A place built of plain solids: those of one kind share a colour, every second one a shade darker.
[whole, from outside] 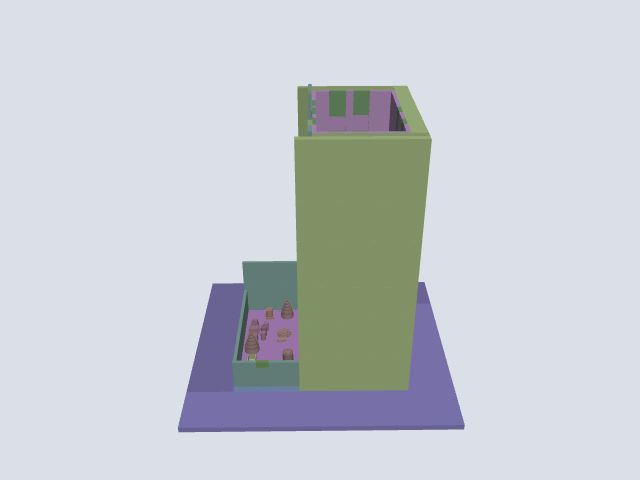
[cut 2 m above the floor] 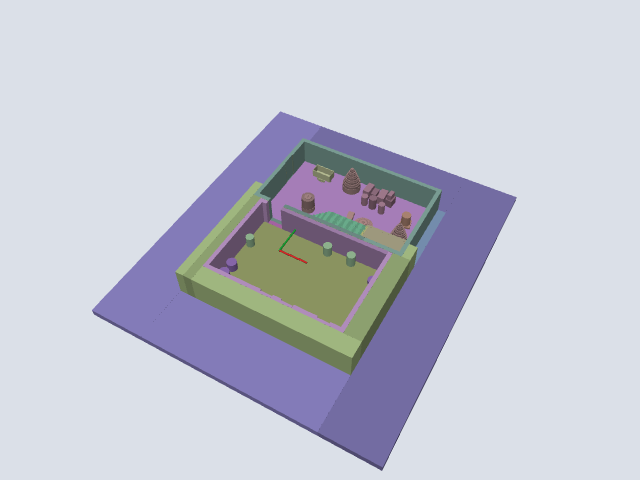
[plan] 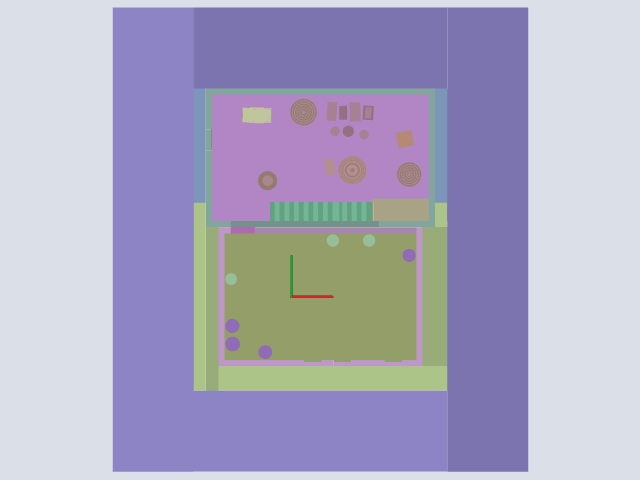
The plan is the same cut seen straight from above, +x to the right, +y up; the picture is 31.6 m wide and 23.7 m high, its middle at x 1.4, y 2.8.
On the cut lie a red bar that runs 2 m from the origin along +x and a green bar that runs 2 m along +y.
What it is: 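A harbour's pilots' and signal tower of tall halls, each with a gallery across one end; two of its long stairs turn on winders round a masonry block, nothing at their outer side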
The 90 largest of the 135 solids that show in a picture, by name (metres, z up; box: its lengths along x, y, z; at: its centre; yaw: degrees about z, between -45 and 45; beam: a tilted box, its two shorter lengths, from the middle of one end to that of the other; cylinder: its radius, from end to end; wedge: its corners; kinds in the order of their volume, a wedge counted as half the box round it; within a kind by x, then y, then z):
{
 "wall_fill_1": {"box": [0.6, 9.28, 4.31], "at": [-4.54, 0.0, 1.81]},
 "wall_fill_2": {"box": [0.6, 9.28, 3.54], "at": [-4.54, 0.0, 5.73]},
 "wall_fill_3": {"box": [0.6, 9.28, 3.11], "at": [-4.54, 0.0, 9.05]},
 "wall_fill_4": {"box": [0.6, 9.28, 4.17], "at": [-4.54, 0.0, 12.69]},
 "wall_fill_5": {"box": [0.6, 9.28, 3.22], "at": [-4.54, 0.0, 16.38]},
 "wall_fill_6": {"box": [0.6, 9.28, 4.67], "at": [-4.54, 0.0, 20.32]},
 "wall_fill_7": {"box": [0.62, 8.08, 4.31], "at": [-3.93, -0.6, 1.81]},
 "wall_fill_8": {"box": [0.62, 8.08, 4.67], "at": [-3.93, -0.6, 20.32]},
 "wall_fill_9": {"box": [11.3, 1.22, 4.31], "at": [2.03, -4.03, 1.81]},
 "wall_fill_10": {"box": [11.3, 1.22, 4.67], "at": [2.03, -4.03, 20.32]},
 "wall_fill_11": {"box": [1.22, 6.86, 4.31], "at": [7.07, 0.01, 1.81]},
 "wall_fill_12": {"box": [1.22, 6.86, 4.67], "at": [7.07, 0.01, 20.32]},
 "wall_fill_13": {"box": [0.6, 1.2, 4.31], "at": [7.38, 4.04, 1.81]},
 "wall_fill_14": {"box": [0.6, 1.2, 4.67], "at": [7.38, 4.04, 20.32]},
 "ground_garden_1": {"box": [4.0, 22.92, 0.5], "at": [-6.83, 2.82, -0.27]},
 "ground_garden_2": {"box": [12.51, 4.0, 0.5], "at": [1.42, -6.64, -0.27]},
 "ground_garden_3": {"box": [12.51, 4.0, 0.5], "at": [1.42, 12.28, -0.27]},
 "ground_garden_4": {"box": [4.0, 22.92, 0.5], "at": [9.68, 2.82, -0.27]},
 "wall_yard_1": {"box": [0.26, 1.05, 2.1], "at": [-4.11, 7.75, 1.05]},
 "wall_yard_2": {"box": [0.3, 3.79, 2.8], "at": [-4.08, 5.33, 1.25]},
 "wall_yard_3": {"box": [0.3, 2.0, 2.8], "at": [-4.08, 9.28, 1.25]},
 "wall_yard_4": {"box": [1.23, 0.3, 23.16], "at": [-3.62, 3.59, 11.43]},
 "wall_yard_5": {"box": [6.13, 0.3, 23.16], "at": [1.24, 3.59, 11.43]},
 "wall_yard_6": {"box": [11.31, 0.3, 2.62], "at": [1.42, 10.13, 1.16]},
 "wall_yard_7": {"box": [0.93, 0.3, 4.46], "at": [4.77, 3.59, 2.08]},
 "wall_yard_8": {"box": [1.85, 0.3, 23.16], "at": [6.15, 3.59, 11.43]},
 "wall_yard_9": {"box": [0.3, 6.84, 3.05], "at": [6.93, 6.86, 1.37]},
 "wall_yard_10": {"box": [0.3, 6.54, 2.74], "at": [6.93, 7.01, 4.27]},
 "wall_1": {"box": [0.3, 6.84, 4.31], "at": [-3.47, 0.0, 1.81]},
 "wall_2": {"box": [0.3, 6.84, 4.67], "at": [-3.47, 0.0, 20.32]},
 "wall_3": {"box": [0.62, 0.3, 4.31], "at": [-3.31, 3.27, 1.81]},
 "wall_4": {"box": [1.82, 0.3, 4.67], "at": [-2.71, -3.27, 20.32]},
 "wall_5": {"box": [4.23, 0.3, 4.31], "at": [-1.5, -3.27, 1.81]},
 "wall_6": {"box": [1.47, 0.3, 4.67], "at": [0.08, -3.27, 20.32]},
 "wall_7": {"box": [0.85, 0.2, 1.4], "at": [1.03, -3.32, 1.6]},
 "wall_8": {"box": [0.63, 0.3, 4.31], "at": [1.77, -3.27, 1.81]},
 "wall_9": {"box": [8.29, 0.3, 4.31], "at": [2.32, 3.27, 1.81]},
 "wall_10": {"box": [1.66, 0.3, 4.31], "at": [3.77, -3.27, 1.81]},
 "wall_11": {"box": [4.4, 0.3, 4.67], "at": [4.26, -3.27, 20.32]},
 "wall_12": {"box": [2.7, 0.3, 4.67], "at": [5.11, 3.27, 20.32]},
 "wall_13": {"box": [1.0, 0.3, 4.31], "at": [5.96, -3.27, 1.81]},
 "wall_14": {"box": [0.3, 2.06, 4.67], "at": [6.31, -2.39, 20.32]},
 "wall_15": {"box": [0.3, 6.84, 4.31], "at": [6.31, 0.0, 1.81]},
 "wall_16": {"box": [0.3, 0.62, 4.67], "at": [6.31, 0.29, 20.32]},
 "wall_17": {"box": [0.3, 1.44, 4.67], "at": [6.31, 2.7, 20.32]},
 "wall_18": {"box": [0.2, 1.34, 1.38], "at": [6.36, -0.69, 19.93]},
 "wall_19": {"box": [0.2, 1.39, 1.27], "at": [6.36, 1.29, 19.87]},
 "floor_yard_1": {"box": [10.72, 6.24, 0.35], "at": [1.42, 6.86, -0.18]},
 "floor_1": {"box": [9.48, 6.25, 0.35], "at": [1.42, 0.0, -0.18]},
 "step_1": {"box": [0.33, 0.94, 0.83], "at": [-0.2, 4.21, 0.36]},
 "step_2": {"box": [0.33, 0.94, 1.02], "at": [0.04, 4.21, 0.46]},
 "step_3": {"box": [0.33, 0.94, 1.22], "at": [0.28, 4.21, 0.56]},
 "step_4": {"box": [0.33, 0.94, 1.42], "at": [0.52, 4.21, 0.66]},
 "step_5": {"box": [0.33, 0.94, 1.61], "at": [0.76, 4.21, 0.76]},
 "step_6": {"box": [0.33, 0.94, 1.81], "at": [0.99, 4.21, 0.85]},
 "step_7": {"box": [0.33, 0.94, 2.01], "at": [1.23, 4.21, 0.95]},
 "step_8": {"box": [0.33, 0.94, 2.2], "at": [1.47, 4.21, 1.05]},
 "step_9": {"box": [0.33, 0.94, 2.4], "at": [1.71, 4.21, 1.15]},
 "step_10": {"box": [0.33, 0.94, 2.6], "at": [1.95, 4.21, 1.25]},
 "step_11": {"box": [0.33, 0.94, 2.79], "at": [2.18, 4.21, 1.35]},
 "step_12": {"box": [0.33, 0.94, 2.99], "at": [2.42, 4.21, 1.44]},
 "step_13": {"box": [0.33, 0.94, 3.18], "at": [2.66, 4.21, 1.54]},
 "step_14": {"box": [0.33, 0.94, 3.38], "at": [2.9, 4.21, 1.64]},
 "step_15": {"box": [0.33, 0.94, 3.58], "at": [3.13, 4.21, 1.74]},
 "step_16": {"box": [0.33, 0.94, 3.77], "at": [3.37, 4.21, 1.84]},
 "step_17": {"box": [0.33, 0.94, 3.97], "at": [3.61, 4.21, 1.93]},
 "step_18": {"box": [0.33, 0.94, 4.17], "at": [3.85, 4.21, 2.03]},
 "wall_pier_out_1": {"box": [2.83, 0.16, 4.36], "at": [5.37, 4.76, 2.13]},
 "wall_pier_out_2": {"box": [2.71, 0.94, 4.11], "at": [5.42, 4.21, 2.01]},
 "floor_quay_1": {"box": [0.6, 6.54, 0.5], "at": [-4.54, 7.01, -0.27]},
 "floor_quay_2": {"box": [0.6, 6.54, 0.5], "at": [7.38, 7.01, -0.27]},
 "wall_head_1": {"box": [1.14, 0.3, 2.19], "at": [-1.23, -3.27, 21.56]},
 "wall_head_2": {"box": [1.24, 0.3, 2.1], "at": [1.44, -3.27, 21.61]},
 "wall_head_3": {"box": [0.3, 1.34, 2.04], "at": [6.31, -0.69, 21.64]},
 "wall_head_4": {"box": [0.3, 1.39, 2.15], "at": [6.31, 1.29, 21.58]},
 "store_buoy_yard_1": {"cylinder": 0.48, "from": [-1.19, 5.73, -0.02], "to": [-1.19, 5.73, 0.37]},
 "store_buoy_yard_2": {"cylinder": 0.47, "from": [-1.19, 5.73, 0.37], "to": [-1.19, 5.73, 1.21]},
 "store_buoy_yard_3": {"cylinder": 0.67, "from": [0.59, 9.11, -0.02], "to": [0.59, 9.11, 0.49]},
 "store_buoy_yard_4": {"cylinder": 0.65, "from": [0.59, 9.11, 0.49], "to": [0.59, 9.11, 0.7]},
 "store_buoy_yard_5": {"cylinder": 0.62, "from": [5.81, 6.03, -0.02], "to": [5.81, 6.03, 0.45]},
 "store_buoy_yard_6": {"cylinder": 0.59, "from": [5.81, 6.03, 0.45], "to": [5.81, 6.03, 0.68]},
 "case_stack_yard_1": {"box": [0.48, 0.93, 0.76], "at": [1.99, 9.15, 0.36], "yaw": -3.4},
 "case_stack_yard_2": {"box": [0.54, 0.95, 0.69], "at": [3.13, 9.12, 0.33], "yaw": 1.3},
 "case_stack_yard_3": {"box": [0.53, 0.7, 0.65], "at": [3.78, 9.08, 0.31], "yaw": -3.9},
 "rope_coils_1": {"cylinder": 0.35, "from": [-2.92, -1.44, -0.02], "to": [-2.92, -1.44, 0.64]},
 "rope_coils_2": {"cylinder": 0.36, "from": [-2.91, -2.33, -0.02], "to": [-2.91, -2.33, 0.64]},
 "barrel_1": {"cylinder": 0.31, "from": [2.04, 2.77, -0.02], "to": [2.04, 2.77, 0.83]},
 "barrel_2": {"cylinder": 0.31, "from": [3.83, 2.77, -0.02], "to": [3.83, 2.77, 0.91]},
 "water_butt_yard_1": {"cylinder": 0.33, "from": [5.59, 7.78, 0.15], "to": [5.59, 7.78, 1.0]},
 "floor_sill_1": {"box": [1.18, 0.62, 0.35], "at": [-2.41, 3.43, -0.18]}
}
